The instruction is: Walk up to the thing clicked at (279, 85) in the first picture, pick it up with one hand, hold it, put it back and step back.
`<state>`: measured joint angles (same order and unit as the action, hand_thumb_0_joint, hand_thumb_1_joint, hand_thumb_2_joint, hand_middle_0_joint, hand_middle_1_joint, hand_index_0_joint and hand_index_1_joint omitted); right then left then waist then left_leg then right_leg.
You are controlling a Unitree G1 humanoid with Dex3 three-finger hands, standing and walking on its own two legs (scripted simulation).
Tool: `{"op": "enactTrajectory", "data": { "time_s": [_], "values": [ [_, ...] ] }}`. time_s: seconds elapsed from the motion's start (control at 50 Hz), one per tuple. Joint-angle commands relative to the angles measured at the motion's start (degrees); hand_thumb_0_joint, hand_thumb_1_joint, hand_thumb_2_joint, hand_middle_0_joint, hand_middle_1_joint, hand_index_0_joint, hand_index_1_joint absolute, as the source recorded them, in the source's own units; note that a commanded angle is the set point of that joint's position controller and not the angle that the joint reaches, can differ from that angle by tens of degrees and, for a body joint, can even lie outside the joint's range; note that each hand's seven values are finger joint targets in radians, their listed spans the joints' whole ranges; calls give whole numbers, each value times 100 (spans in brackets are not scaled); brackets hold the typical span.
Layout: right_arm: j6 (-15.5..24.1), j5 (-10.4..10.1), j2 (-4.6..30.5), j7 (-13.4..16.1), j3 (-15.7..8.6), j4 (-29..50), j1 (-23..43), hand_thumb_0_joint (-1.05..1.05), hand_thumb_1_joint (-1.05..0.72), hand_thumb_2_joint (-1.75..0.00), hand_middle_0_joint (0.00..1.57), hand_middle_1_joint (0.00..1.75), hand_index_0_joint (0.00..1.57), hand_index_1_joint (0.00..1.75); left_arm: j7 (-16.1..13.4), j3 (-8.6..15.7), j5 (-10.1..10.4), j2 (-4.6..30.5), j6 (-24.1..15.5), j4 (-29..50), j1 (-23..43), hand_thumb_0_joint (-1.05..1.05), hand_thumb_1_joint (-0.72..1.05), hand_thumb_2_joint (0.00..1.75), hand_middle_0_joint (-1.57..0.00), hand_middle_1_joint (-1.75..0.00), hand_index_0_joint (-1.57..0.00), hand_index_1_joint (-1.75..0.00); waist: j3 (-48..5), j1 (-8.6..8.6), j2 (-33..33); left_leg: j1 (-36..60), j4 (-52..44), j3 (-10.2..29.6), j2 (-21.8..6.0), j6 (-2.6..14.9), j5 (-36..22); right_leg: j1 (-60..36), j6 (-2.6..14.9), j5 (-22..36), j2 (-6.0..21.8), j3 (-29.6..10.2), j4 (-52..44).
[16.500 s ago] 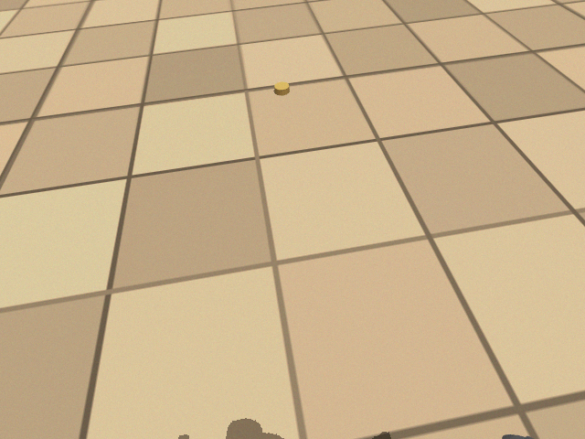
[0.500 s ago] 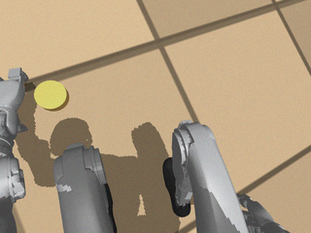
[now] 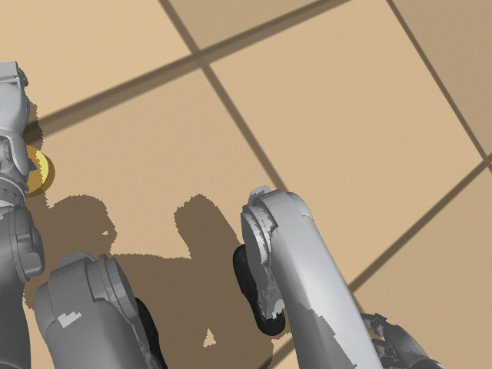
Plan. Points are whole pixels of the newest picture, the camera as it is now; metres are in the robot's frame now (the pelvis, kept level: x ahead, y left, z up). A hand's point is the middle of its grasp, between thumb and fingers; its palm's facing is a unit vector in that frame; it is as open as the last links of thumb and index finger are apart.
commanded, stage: approach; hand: left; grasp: from above
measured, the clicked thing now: (22, 171) +0.49 +0.28 -0.30
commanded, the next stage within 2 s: rest palm in 0.26 s
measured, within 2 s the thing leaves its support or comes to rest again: neither
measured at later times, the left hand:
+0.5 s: hand out of the picture +0.44 +0.30 -0.20, palm faces -0.43 -0.09 -0.90, open 14.0 cm
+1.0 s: hand (8, 168) +0.48 +0.28 -0.25, palm faces -0.45 -0.11 -0.89, open 14.0 cm
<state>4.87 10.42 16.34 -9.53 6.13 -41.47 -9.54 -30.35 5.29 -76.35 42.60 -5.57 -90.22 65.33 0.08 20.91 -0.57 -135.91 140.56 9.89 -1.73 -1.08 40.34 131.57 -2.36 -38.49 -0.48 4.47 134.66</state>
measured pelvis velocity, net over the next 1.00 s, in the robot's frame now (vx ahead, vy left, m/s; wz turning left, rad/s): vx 0.00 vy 0.00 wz -0.05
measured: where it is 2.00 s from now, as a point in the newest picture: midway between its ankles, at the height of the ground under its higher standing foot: (209, 332)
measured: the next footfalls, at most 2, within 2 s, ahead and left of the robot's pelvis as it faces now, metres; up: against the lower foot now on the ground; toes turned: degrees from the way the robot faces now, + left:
none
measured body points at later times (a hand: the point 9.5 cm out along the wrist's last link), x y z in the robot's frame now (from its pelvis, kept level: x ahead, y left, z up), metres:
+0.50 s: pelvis -0.01 +0.00 +0.00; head +0.24 +0.10 +0.36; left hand +0.46 +0.30 -0.15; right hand +0.06 -0.28 -0.09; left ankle +0.06 +0.13 -0.28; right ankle +0.10 -0.13 -0.28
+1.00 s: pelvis +0.00 +0.00 -0.01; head +0.29 +0.08 +0.32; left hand +0.50 +0.28 -0.20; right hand -0.01 -0.25 -0.09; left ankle +0.06 +0.13 -0.28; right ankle +0.10 -0.13 -0.28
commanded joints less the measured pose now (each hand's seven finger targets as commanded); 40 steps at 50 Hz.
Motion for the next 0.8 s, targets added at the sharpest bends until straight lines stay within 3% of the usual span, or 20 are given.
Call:
{"op": "enactTrajectory", "data": {
  "time_s": [0.0, 0.06, 0.1, 0.16, 0.22, 0.3, 0.36, 0.4, 0.42, 0.48, 0.52, 0.58, 0.64, 0.68, 0.7, 0.76, 0.78],
  "values": [
    [-74, -123, 1569, -45, -340, 206, -1061, 0, -90, -90, 20, 30, 20, 30, -24, 144, 388, 1582, 520, 421, 1309, 0, -55, 98, -6, -106, -7, -105, -4149, -304, 2032, 2782, -1399, -796, 121, 342, -1376, -2486, 369, 1714, -226, 471, -1318],
    [-85, -214, 1501, -60, -286, 204, -1108, 0, -90, -90, 20, 30, 20, 30, 360, 35, 757, 1504, 634, 212, 762, 0, -54, 96, -6, -107, -7, -105, -3746, -260, 1202, 2110, -1295, -787, 126, 479, -1257, -2875, 251, 1673, -240, 381, -1422],
    [-109, -255, 1509, -53, -279, 204, -1099, 0, -90, -90, 20, 30, 20, 30, 645, 61, 986, 1640, 579, 285, 524, 0, -53, 96, -6, -108, -8, -105, -3845, -344, 850, 1978, -1246, -774, 121, 515, -1248, -3265, 196, 1687, -245, 332, -1489],
    [-107, -244, 1570, -33, -237, 219, -1138, 0, -91, -90, 20, 30, 20, 30, 1012, 122, 1155, 1816, 281, 603, 411, 0, -52, 94, -6, -110, -8, -107, -3812, -319, 732, 1928, -1218, -728, 132, 500, -1178, -3389, 190, 1571, -229, 342, -1464],
    [-102, -198, 1567, 16, -228, 136, -1195, 0, -91, -90, 20, 30, 20, 30, 1138, 122, 1195, 1842, -270, 1069, 732, 0, -51, 93, -6, -111, -9, -108, -3737, -245, 896, 1937, -1162, -659, 142, 432, -918, -3220, 250, 1221, -245, 369, -1490],
    [-102, -111, 1644, 70, -386, 114, -1254, 0, -91, -90, 20, 30, 20, 30, 866, 194, 918, 1889, -1055, 2020, 987, 0, -52, 93, -6, -110, -9, -107, -3875, -271, 1750, 2680, -1170, -600, 111, 229, -814, -2730, 391, 959, -255, 513, -1443],
    [-74, -77, 1589, 92, -598, 91, -1086, 0, -90, -90, 20, 30, 20, 30, 501, 37, 700, 1526, -1218, 2815, 899, 0, -52, 93, -6, -106, -9, -103, -4231, -339, 2470, 3627, -1376, -576, 80, 87, -920, -2230, 451, 1089, -211, 589, -1266],
    [-74, -55, 1572, 91, -641, -43, -1010, 0, -90, -90, 20, 30, 20, 30, 253, -149, 543, 1129, -1132, 2388, 939, 0, -54, 97, -6, -102, -6, -101, -4010, -234, 2576, 3698, -1484, -510, 66, 59, -915, -1806, 452, 1117, -200, 679, -1166],
    [-54, -36, 1577, 77, -633, -131, -1038, 0, -90, -90, 20, 30, 20, 30, 141, -217, 478, 946, -1041, 1832, 991, 0, -54, 97, -6, -101, -6, -100, -3685, -76, 2398, 3592, -1464, -458, 59, 57, -892, -1574, 431, 1125, -182, 751, -1106],
    [-3, 15, 1632, 58, -504, -274, -1113, 0, -90, -90, 20, 30, 20, 30, -169, -383, 206, 857, -817, 785, 1368, 0, -54, 100, -6, -98, -6, -98, -3110, 177, 2087, 3250, -1396, -405, 75, 119, -894, -1272, 398, 1188, -182, 840, -1111],
    [37, 30, 1688, 47, -431, -285, -1078, 0, -90, -90, 20, 30, 20, 30, -288, -423, 36, 1014, -693, 314, 1497, 0, -55, 101, -6, -99, -5, -99, -2976, 156, 1981, 3123, -1371, -380, 87, 147, -889, -1182, 415, 1189, -192, 857, -1071],
    [130, 97, 1734, -23, -312, -217, -1026, 0, -89, -90, 20, 30, 20, 30, -434, -256, -53, 1266, -509, -159, 1439, 0, -52, 98, -6, -101, -6, -101, -2946, 89, 2061, 3124, -1398, -407, 120, 154, -986, -1362, 363, 1255, -170, 836, -1005],
    [264, 155, 1796, -118, -212, -76, -964, 0, -89, -90, 20, 30, 20, 30, -525, -128, -14, 1548, -392, -186, 1715, 0, -48, 94, -6, -104, -7, -102, -3268, 193, 2138, 3254, -1274, -394, 84, 168, -1118, -1602, 338, 1379, -199, 853, -979],
    [355, 207, 1799, -194, -150, -1, -956, 0, -90, -90, 20, 30, 20, 30, -525, -113, 29, 1543, -310, -254, 1704, 0, -48, 93, -5, -105, -8, -103, -3252, 276, 2235, 3279, -1208, -438, 79, 184, -1141, -1718, 325, 1420, -212, 846, -976],
    [390, 187, 1834, -209, -121, 15, -896, 0, -90, -90, 20, 30, 20, 30, -544, -47, 42, 1738, -285, -256, 1681, 0, -49, 94, -5, -105, -7, -103, -3384, 185, 2341, 3353, -1239, -414, 62, 160, -1219, -1760, 338, 1479, -204, 837, -935],
    [452, 232, 1873, -272, -16, 126, -920, 0, -90, -90, 20, 30, 20, 30, -531, 151, 106, 2043, -242, -107, 1633, 0, -51, 94, -5, -105, -7, -103, -3400, 187, 2466, 3316, -1149, -452, 57, 173, -1296, -1954, 355, 1535, -217, 831, -924],
    [471, 245, 1921, -288, -8, 171, -891, 0, -90, -90, 20, 30, 20, 30, -543, 328, 95, 2261, -226, -154, 1532, 0, -49, 93, -5, -105, -7, -103, -3331, 186, 2419, 3213, -1117, -440, 41, 180, -1278, -1959, 362, 1510, -228, 841, -899]
  ]
}}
